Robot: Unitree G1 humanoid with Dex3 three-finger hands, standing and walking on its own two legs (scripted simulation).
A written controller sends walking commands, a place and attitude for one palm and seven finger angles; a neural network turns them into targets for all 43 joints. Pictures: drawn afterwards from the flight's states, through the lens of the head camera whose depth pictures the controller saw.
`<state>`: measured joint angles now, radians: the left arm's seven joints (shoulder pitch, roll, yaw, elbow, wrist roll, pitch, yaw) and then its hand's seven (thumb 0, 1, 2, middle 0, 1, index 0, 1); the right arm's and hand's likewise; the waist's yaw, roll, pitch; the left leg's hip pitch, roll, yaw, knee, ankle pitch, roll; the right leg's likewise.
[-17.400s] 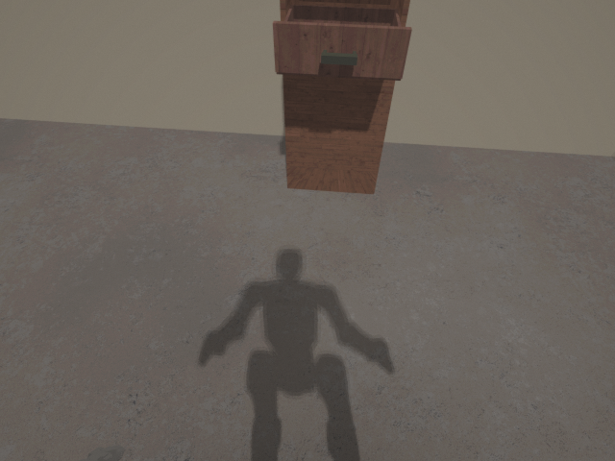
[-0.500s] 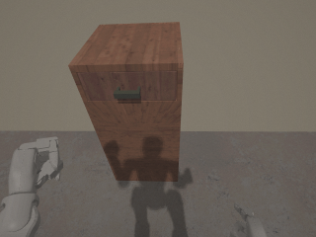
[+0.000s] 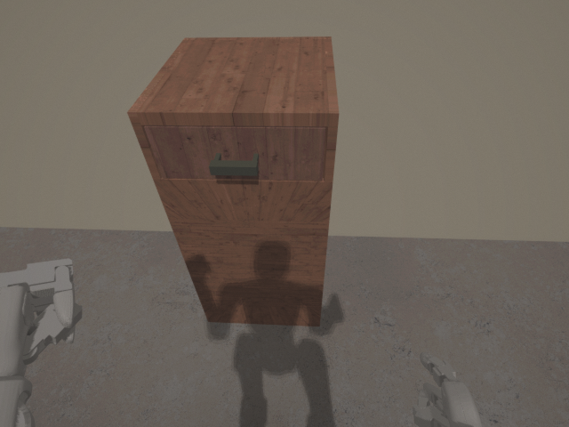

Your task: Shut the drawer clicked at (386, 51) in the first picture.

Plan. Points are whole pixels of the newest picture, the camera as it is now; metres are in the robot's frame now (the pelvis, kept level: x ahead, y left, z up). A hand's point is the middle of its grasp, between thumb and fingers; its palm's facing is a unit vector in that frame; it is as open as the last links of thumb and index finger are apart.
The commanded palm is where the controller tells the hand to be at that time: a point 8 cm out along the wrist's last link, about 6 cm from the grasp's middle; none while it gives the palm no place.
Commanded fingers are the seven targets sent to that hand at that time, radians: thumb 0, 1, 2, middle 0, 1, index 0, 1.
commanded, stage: step back with the hand held close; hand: left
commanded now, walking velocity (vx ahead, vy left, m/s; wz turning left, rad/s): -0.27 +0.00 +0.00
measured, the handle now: (235, 162) +0.63 +0.18 +0.02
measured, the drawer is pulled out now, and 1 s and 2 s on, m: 0.00 0.00 0.00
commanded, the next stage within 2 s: stop stepping back and stand still in 1.14 s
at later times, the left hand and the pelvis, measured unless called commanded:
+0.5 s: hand (25, 363) +0.13 +0.27 +0.15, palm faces +0.32 -0.81 -0.50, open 3.2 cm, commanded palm +0.07 +0.31 +0.17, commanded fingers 0.00 0.90 0.90 -1.40 -1.60 -1.40 -1.60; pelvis -0.06 +0.03 -0.01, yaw +0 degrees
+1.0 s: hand out of the picture +0.03 +0.30 +0.16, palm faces +0.45 -0.78 -0.44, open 3.2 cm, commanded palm -0.05 +0.32 +0.17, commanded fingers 0.00 0.90 0.90 -1.40 -1.60 -1.40 -1.60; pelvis -0.16 +0.04 -0.02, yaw +4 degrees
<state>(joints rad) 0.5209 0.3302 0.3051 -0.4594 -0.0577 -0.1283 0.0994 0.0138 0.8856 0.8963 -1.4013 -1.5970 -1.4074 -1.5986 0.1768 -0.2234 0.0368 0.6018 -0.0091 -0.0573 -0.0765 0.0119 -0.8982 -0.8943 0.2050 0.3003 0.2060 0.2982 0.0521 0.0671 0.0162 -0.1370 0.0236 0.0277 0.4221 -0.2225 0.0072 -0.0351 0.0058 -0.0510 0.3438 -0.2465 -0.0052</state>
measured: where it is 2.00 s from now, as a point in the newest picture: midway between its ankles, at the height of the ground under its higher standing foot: outside the picture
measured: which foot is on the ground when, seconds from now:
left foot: down 0.00-1.00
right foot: down 0.00-0.88, up 0.90-1.00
